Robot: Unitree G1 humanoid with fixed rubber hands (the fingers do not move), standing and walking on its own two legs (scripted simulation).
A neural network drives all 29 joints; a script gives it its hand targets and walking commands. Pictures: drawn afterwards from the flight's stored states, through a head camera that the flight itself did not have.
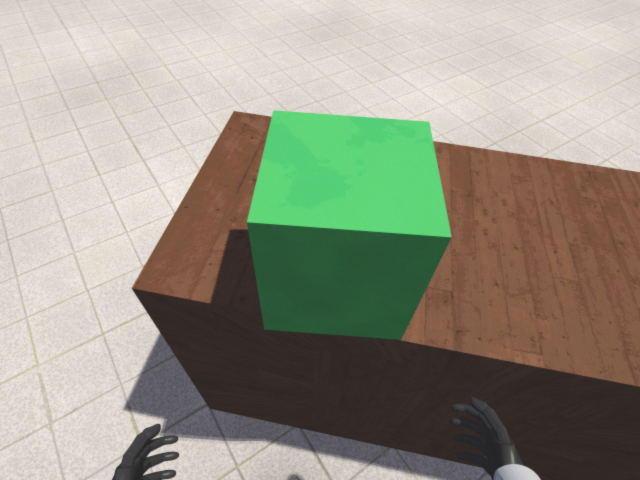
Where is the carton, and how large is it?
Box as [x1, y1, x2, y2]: [247, 110, 451, 339]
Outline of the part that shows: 273,110 247,219 247,226 264,329 400,339 451,237 429,122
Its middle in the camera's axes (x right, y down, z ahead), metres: +0.03 -0.01 +0.56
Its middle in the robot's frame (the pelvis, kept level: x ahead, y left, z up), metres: +0.43 -0.01 +0.04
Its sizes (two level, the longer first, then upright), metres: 0.210 0.200 0.250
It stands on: a pedestal, 0.70 m high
